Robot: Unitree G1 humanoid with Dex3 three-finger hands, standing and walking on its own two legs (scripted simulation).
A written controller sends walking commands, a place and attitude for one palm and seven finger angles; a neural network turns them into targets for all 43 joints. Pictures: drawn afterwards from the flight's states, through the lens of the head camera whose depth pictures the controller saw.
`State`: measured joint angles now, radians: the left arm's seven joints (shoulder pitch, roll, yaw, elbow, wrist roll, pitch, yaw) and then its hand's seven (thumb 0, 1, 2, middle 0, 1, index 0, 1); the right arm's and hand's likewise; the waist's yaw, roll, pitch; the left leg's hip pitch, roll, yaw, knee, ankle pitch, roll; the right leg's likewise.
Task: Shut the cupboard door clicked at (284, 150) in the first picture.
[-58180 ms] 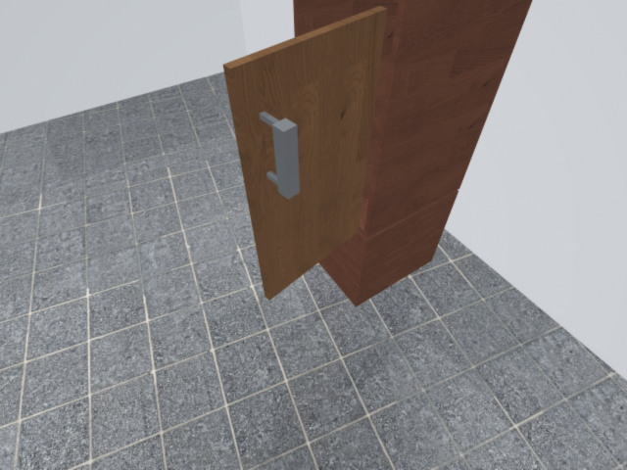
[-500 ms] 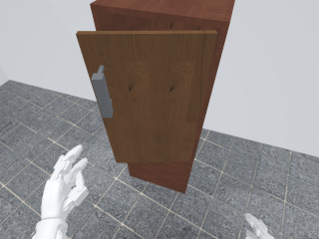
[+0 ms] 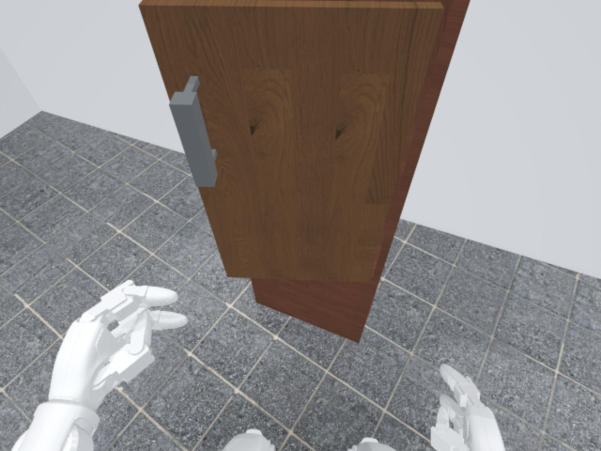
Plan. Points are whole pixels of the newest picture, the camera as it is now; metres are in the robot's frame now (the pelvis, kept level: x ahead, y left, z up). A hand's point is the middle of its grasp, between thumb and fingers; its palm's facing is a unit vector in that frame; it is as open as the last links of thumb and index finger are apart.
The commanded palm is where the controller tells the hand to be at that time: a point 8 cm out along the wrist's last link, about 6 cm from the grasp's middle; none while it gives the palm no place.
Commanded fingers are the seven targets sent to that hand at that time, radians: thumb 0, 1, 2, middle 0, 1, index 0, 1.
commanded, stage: raise the hand and make a fist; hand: left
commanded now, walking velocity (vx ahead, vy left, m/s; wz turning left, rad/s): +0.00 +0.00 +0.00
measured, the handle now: (200, 133) +0.49 +0.17 +0.16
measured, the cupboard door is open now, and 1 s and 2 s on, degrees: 20 20 20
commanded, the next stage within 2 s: bring the fist close to the handle in 1.18 s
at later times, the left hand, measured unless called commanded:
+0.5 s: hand (109, 313) +0.23 +0.21 +0.13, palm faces +0.03 -1.00 -0.05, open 3.1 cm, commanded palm +0.21 +0.27 +0.14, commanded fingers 0.00 0.90 0.90 -1.30 -1.50 -1.30 -1.50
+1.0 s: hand (110, 284) +0.25 +0.21 +0.16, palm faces +0.04 -1.00 -0.05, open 3.1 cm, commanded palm +0.22 +0.26 +0.17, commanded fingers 0.00 0.90 0.90 -1.30 -1.50 -1.30 -1.50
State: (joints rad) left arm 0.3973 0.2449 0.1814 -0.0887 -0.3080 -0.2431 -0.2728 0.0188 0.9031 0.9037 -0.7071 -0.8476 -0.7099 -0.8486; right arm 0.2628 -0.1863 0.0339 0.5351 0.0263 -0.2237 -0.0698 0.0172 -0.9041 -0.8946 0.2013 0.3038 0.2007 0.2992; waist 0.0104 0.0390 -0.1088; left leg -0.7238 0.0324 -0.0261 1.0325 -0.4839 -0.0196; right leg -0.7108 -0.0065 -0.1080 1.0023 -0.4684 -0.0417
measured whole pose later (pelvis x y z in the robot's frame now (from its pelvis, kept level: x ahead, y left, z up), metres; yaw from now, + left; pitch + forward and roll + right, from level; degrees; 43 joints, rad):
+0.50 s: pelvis +0.02 +0.03 +0.03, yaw +0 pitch +6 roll -2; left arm 0.41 0.24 0.15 -0.24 -0.27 -0.18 -0.18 0.02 0.90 0.90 -1.17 -1.35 -1.17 -1.35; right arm 0.26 -0.23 0.05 0.49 0.03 -0.23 -0.06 0.02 -0.91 -0.90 0.20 0.30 0.20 0.30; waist 0.03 0.04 -0.09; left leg -0.53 0.00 0.00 0.88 -0.45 0.03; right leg -0.50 -0.03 -0.08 0.83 -0.42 0.00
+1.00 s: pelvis +0.02 +0.02 +0.05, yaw +0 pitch +1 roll -1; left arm 0.29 0.25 0.20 -0.20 -0.29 -0.01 -0.20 0.02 0.90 0.90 -1.30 -1.50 -1.30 -1.50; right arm 0.28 -0.26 0.06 0.56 0.04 -0.24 -0.08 0.02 -0.90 -0.90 0.20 0.30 0.20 0.30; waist 0.03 0.05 -0.06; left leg -0.35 0.01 0.01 0.71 -0.37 0.01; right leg -0.35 -0.02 -0.08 0.68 -0.35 -0.01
